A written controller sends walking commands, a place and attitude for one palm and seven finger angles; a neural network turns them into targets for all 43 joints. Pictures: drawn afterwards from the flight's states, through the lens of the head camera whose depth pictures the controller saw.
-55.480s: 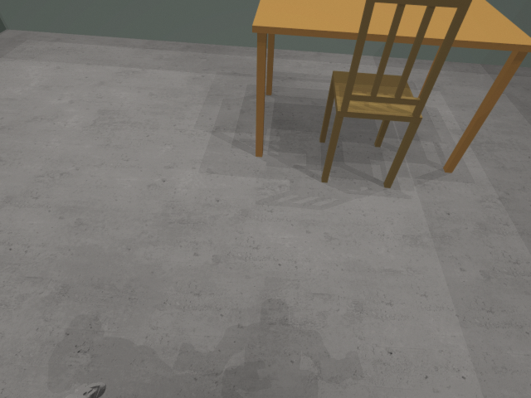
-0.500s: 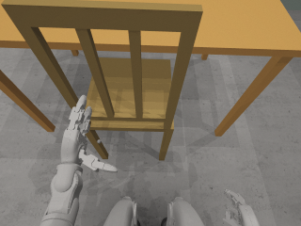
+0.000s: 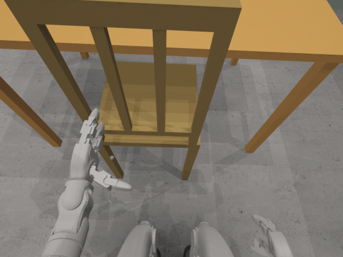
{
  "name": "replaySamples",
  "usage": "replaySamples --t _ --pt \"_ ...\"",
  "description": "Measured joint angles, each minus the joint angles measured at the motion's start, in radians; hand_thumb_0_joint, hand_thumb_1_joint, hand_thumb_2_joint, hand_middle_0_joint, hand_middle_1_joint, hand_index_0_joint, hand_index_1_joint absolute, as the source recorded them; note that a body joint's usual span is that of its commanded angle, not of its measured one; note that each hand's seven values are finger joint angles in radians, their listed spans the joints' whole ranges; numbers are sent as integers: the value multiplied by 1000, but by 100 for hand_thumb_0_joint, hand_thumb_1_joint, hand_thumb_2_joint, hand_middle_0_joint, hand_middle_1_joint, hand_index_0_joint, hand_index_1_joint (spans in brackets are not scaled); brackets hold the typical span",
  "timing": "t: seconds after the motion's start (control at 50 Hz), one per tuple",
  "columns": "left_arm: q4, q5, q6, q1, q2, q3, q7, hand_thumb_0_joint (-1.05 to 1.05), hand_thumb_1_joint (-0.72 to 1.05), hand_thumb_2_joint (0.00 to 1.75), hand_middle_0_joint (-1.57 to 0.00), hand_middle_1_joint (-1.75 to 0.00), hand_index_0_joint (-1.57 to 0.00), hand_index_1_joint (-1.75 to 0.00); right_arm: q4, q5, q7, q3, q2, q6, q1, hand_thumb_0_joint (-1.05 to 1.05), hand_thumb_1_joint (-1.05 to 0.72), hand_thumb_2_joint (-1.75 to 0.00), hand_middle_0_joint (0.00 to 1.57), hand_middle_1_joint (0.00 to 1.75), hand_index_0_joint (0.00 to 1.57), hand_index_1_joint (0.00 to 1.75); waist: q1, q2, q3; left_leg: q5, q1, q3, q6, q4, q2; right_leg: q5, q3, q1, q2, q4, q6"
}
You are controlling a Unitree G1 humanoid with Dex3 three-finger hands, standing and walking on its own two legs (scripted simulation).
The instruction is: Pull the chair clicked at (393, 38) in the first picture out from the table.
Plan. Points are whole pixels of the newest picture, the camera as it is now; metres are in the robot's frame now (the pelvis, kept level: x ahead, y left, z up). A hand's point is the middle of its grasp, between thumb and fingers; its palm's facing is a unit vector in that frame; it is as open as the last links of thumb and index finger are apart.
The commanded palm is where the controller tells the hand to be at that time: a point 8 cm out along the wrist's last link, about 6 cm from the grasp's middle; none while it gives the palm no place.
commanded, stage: aim the fingers beside a spindle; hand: left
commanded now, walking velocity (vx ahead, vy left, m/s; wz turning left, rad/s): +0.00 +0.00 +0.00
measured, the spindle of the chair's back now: (117, 91) +0.48 +0.15 +0.06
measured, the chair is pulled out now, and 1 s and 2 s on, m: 0.00 0.00 0.00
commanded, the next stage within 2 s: push the fingers through the gap in 1.16 s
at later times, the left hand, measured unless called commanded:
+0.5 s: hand (118, 154) +0.33 +0.13 +0.03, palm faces -0.02 -1.00 -0.02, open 16.9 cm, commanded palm +0.31 +0.19 +0.02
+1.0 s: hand (119, 160) +0.33 +0.13 +0.00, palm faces +0.00 -1.00 -0.01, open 16.9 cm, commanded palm +0.31 +0.19 +0.02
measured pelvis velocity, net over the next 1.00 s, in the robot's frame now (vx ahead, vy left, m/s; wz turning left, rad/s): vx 0.00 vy -0.01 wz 0.00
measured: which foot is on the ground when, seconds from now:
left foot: down 0.00-1.00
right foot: down 0.00-1.00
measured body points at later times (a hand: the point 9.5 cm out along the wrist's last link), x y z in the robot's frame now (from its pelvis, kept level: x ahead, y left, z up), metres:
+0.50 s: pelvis +0.00 +0.00 +0.00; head +0.10 +0.01 +0.44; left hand +0.33 +0.18 +0.03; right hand +0.15 -0.24 -0.11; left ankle +0.01 +0.07 -0.63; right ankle +0.02 -0.10 -0.63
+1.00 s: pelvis +0.00 -0.01 +0.00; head +0.11 +0.00 +0.44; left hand +0.32 +0.19 +0.01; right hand +0.15 -0.25 -0.10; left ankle +0.01 +0.07 -0.63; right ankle +0.02 -0.10 -0.63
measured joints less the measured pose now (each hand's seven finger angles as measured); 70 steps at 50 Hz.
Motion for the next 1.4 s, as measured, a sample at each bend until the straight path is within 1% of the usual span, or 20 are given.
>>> replaySamples --t 0.06,0.14,0.2,0.26,0.36,0.42,0.48,0.58,0.66,0.74,0.8,0.9,0.96,1.0,1.06,1.12,1.16,1.26,1.32,1.4 --pt "-78 -11 4 53 -17 -39 -7 -1 -49 30 -6 -8 -6 -8 -5 0 -4 -10 -4 -7 3 1 -91 -90 21 30 21 30 3 9 8 2 11 -1 2 -8 0 4 0 13 1 -12 4" --pt "-131 14 -28 80 -37 -68 21 -1 -49 30 -6 -8 -6 -8 4 -5 -7 -11 -3 -12 3 1 -91 -90 20 30 20 30 8 8 1 7 29 5 5 -25 -2 9 7 29 0 -26 8" --pt "-81 39 -40 40 -36 -50 46 -1 -50 30 -6 -8 -6 -8 8 -8 -3 -4 -1 -5 -2 1 -91 -90 20 30 20 30 6 1 -8 7 22 6 5 -20 -4 7 7 20 -3 -16 7" --pt "-11 46 -24 -7 -24 -24 54 -1 -50 30 -6 -8 -6 -8 4 -7 2 1 1 4 -10 1 -91 -90 20 30 21 30 1 -4 -8 4 5 4 4 -4 -4 3 4 3 -4 0 3" --pt "-32 23 4 2 -16 -28 39 -1 -49 30 -6 -8 -6 -8 -6 -6 2 -4 1 4 -11 1 -91 -90 20 30 21 30 -1 3 6 3 -5 0 1 6 0 4 0 -4 0 4 1" --pt "-87 17 -9 29 -23 -48 38 -1 -49 30 -6 -8 -6 -8 0 -6 -2 -7 1 0 -3 1 -91 -90 20 30 21 30 4 8 7 5 10 1 0 -6 1 7 2 10 1 -8 2" --pt "-91 25 -25 29 -30 -56 44 -1 -49 30 -6 -8 -6 -8 10 -6 -2 -4 1 1 3 1 -91 -90 20 30 21 30 7 9 -3 8 22 3 0 -18 -1 9 4 20 1 -17 3" --pt "17 43 -13 -21 -26 -26 46 -1 -50 30 -6 -8 -6 -8 9 -3 2 8 1 13 1 1 -91 -90 20 30 21 30 -1 -2 -10 8 12 3 -2 -13 -1 5 4 7 0 -6 -3" --pt "6 30 0 -8 -16 -8 42 -1 -49 30 -6 -8 -6 -8 -2 -7 0 1 3 10 -2 1 -91 -90 21 30 21 30 -8 -6 1 4 -1 2 -6 -2 4 3 3 -6 4 3 -7" --pt "-75 15 -28 35 -11 -10 38 -1 -49 30 -6 -8 -6 -8 5 -9 -4 -8 0 -1 3 1 -91 -90 20 30 21 30 -2 0 7 5 16 1 -9 -12 6 5 3 11 7 -9 -7" --pt "-76 14 -45 30 -6 -15 34 -1 -49 30 -6 -8 -6 -8 16 -7 -4 -6 -5 -3 7 1 -91 -90 20 30 20 30 4 5 -2 7 25 -2 -9 -21 3 5 0 22 5 -17 -7" --pt "17 12 -14 -12 -17 -22 9 -1 -50 30 -6 -8 -6 -8 17 2 0 1 -8 2 -2 1 -91 -90 20 30 20 30 2 0 -10 8 17 -3 -9 -19 1 4 -1 14 3 -12 -9" --pt "16 14 4 6 -25 -14 4 -1 -49 30 -6 -8 -6 -8 3 -1 -2 -1 -3 2 -6 1 -91 -90 20 30 21 30 -6 -7 -7 6 9 0 -10 -13 4 3 2 3 6 -5 -11" --pt "-23 16 -5 33 -24 -7 12 -1 -49 30 -6 -8 -6 -8 -4 -6 -4 -5 1 -3 -6 1 -91 -90 20 30 21 30 -9 -7 0 4 12 1 -11 -11 7 3 3 5 9 -5 -11" --pt "-82 17 -41 62 -13 7 28 -1 -49 30 -6 -8 -6 -8 -1 -11 -5 -9 5 -11 -3 1 -91 -90 20 30 20 30 -4 -8 2 3 22 2 -12 -15 8 3 5 15 10 -9 -11" --pt "-84 9 -65 47 3 14 30 -1 -49 30 -6 -8 -6 -8 12 -10 -2 -6 1 -14 -1 1 -91 -90 20 30 20 30 4 0 -4 4 27 -5 -12 -16 5 3 -1 24 8 -13 -10" --pt "-46 3 -59 19 8 6 17 -1 -50 30 -6 -8 -6 -8 19 -4 0 -2 -4 -13 -2 1 -91 -90 20 30 20 30 7 6 -7 6 23 -9 -11 -14 2 3 -6 23 4 -13 -10" --pt "30 -3 6 -12 -17 -33 -23 -1 -50 30 -6 -8 -6 -8 11 5 -2 3 -7 -6 -7 1 -91 -90 20 30 21 30 3 4 -8 8 5 -7 -7 -8 -1 4 -5 5 1 -6 -8" --pt "-12 12 11 18 -38 -47 -4 -1 -49 30 -6 -8 -6 -8 -1 -3 -6 -4 -2 -11 -7 1 -91 -90 21 30 21 30 -5 1 0 7 4 -1 -6 -7 2 6 1 1 4 -3 -6" --pt "-57 42 -53 19 -41 -38 59 -1 -49 30 -6 -8 -6 -8 6 -17 -2 -9 2 -19 -4 1 -91 -90 20 30 20 30 -6 1 -3 3 -1 4 -5 1 2 3 6 -6 3 7 -4"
